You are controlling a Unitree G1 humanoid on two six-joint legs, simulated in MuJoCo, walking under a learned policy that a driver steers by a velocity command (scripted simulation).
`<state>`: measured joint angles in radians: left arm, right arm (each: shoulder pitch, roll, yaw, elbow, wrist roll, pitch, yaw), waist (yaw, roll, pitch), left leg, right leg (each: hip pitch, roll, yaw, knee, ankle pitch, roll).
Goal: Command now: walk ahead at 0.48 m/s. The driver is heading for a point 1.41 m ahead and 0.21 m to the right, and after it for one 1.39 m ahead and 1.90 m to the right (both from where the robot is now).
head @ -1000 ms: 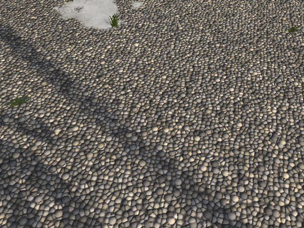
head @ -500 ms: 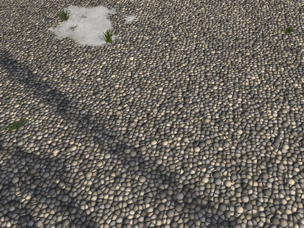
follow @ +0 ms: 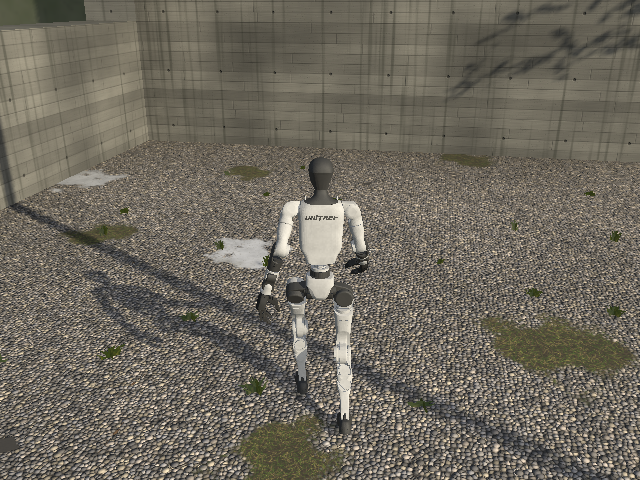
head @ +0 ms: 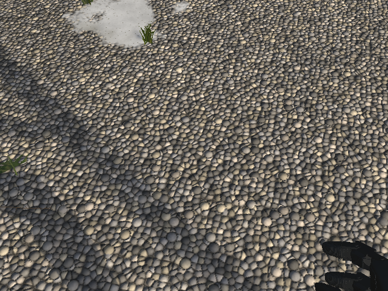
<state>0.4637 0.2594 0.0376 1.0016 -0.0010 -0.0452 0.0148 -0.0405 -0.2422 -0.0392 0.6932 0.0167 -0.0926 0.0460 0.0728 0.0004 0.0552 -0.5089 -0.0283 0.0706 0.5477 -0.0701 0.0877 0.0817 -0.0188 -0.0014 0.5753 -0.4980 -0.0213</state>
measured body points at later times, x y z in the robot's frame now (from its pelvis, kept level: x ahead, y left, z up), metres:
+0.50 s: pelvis +0.29 -0.03 +0.01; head +0.32 -0.05 +0.46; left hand +0.51 +0.20 -0.07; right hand +0.27 -0.32 -0.13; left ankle +0.13 +0.10 -0.71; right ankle +0.42 -0.14 -0.72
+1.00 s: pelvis +0.56 -0.03 +0.02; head +0.59 -0.03 +0.47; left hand +0.54 +0.25 -0.11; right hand +0.78 -0.26 -0.07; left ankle +0.72 +0.10 -0.70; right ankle +0.42 -0.15 -0.71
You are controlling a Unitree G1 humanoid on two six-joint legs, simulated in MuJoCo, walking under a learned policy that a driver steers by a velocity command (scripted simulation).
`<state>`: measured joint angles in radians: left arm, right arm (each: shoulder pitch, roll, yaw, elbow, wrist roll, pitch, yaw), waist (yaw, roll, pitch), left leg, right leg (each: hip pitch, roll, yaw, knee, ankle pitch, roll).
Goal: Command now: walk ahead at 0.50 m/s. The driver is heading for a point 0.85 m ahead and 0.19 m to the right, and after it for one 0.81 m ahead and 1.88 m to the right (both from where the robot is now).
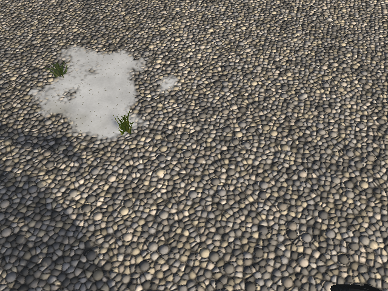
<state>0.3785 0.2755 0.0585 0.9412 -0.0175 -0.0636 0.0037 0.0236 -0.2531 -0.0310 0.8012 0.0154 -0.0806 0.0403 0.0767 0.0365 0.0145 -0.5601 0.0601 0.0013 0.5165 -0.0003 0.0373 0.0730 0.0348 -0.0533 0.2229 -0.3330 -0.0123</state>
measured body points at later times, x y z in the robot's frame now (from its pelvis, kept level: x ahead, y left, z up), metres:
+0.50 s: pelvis +0.27 +0.02 +0.00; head +0.30 +0.01 +0.45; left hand +0.48 +0.24 -0.10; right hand +0.27 -0.26 -0.13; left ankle +0.16 +0.12 -0.73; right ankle +0.44 -0.13 -0.70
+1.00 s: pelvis +0.41 +0.01 +0.00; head +0.44 -0.01 +0.45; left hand +0.67 +0.20 -0.09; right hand +0.43 -0.31 -0.11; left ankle +0.51 +0.13 -0.72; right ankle +0.44 -0.10 -0.73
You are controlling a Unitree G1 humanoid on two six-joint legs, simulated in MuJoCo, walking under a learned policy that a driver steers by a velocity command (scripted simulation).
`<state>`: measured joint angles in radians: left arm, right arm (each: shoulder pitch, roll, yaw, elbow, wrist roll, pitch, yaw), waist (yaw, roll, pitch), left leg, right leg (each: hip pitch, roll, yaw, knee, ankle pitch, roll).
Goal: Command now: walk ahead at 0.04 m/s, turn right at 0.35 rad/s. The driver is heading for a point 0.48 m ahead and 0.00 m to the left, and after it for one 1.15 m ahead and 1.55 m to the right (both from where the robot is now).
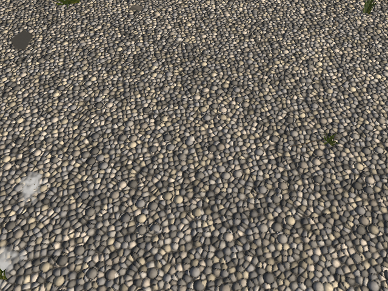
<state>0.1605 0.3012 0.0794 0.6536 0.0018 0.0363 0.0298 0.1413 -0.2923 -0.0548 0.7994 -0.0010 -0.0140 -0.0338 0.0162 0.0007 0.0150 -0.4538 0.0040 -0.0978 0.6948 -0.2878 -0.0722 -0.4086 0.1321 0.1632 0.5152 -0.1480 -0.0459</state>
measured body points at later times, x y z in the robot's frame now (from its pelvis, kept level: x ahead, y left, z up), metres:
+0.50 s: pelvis +0.01 +0.01 +0.00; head +0.02 +0.00 +0.45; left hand +0.15 +0.26 -0.11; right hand +0.11 -0.26 -0.12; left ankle +0.04 +0.15 -0.73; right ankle -0.01 -0.12 -0.73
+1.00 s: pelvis +0.05 +0.03 +0.00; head +0.05 +0.04 +0.45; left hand +0.11 +0.29 -0.14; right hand +0.09 -0.26 -0.13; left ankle +0.05 +0.13 -0.73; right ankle -0.01 -0.12 -0.73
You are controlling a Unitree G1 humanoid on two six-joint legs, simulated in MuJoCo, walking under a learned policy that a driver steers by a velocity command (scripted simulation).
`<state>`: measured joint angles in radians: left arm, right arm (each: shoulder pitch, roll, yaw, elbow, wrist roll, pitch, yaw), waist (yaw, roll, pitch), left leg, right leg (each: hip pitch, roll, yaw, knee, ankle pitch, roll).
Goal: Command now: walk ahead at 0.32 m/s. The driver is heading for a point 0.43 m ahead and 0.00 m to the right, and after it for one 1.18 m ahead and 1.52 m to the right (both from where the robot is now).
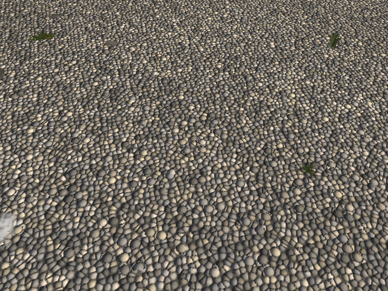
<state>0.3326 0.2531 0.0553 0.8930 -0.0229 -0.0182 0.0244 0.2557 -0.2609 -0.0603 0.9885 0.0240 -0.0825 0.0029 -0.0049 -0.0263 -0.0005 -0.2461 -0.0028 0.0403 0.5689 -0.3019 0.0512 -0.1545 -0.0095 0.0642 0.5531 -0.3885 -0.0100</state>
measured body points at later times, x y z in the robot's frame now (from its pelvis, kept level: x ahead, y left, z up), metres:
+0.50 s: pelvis +0.23 -0.03 -0.02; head +0.27 -0.03 +0.43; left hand +0.48 +0.19 -0.09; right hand +0.14 -0.29 -0.15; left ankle +0.00 +0.10 -0.71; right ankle +0.36 -0.12 -0.73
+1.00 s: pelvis +0.52 -0.01 +0.00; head +0.55 -0.01 +0.44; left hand +0.58 +0.27 -0.14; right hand +0.70 -0.30 -0.07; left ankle +0.65 +0.08 -0.73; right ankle +0.36 -0.12 -0.71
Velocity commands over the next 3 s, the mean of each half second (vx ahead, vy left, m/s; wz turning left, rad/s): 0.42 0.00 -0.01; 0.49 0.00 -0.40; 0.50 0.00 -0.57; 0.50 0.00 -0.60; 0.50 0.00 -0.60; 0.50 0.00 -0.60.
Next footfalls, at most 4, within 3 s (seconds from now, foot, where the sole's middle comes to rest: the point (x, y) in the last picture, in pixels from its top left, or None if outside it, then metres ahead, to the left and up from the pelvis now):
0.48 right None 0.40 -0.13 -0.77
0.96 left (175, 249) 0.69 0.07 -0.77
1.48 right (264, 214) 0.84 -0.28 -0.77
1.98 left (262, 150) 1.19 -0.32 -0.77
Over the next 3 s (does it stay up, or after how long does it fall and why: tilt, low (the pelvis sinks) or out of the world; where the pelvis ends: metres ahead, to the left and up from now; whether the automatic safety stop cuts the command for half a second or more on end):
stays up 1.23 -0.79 -0.01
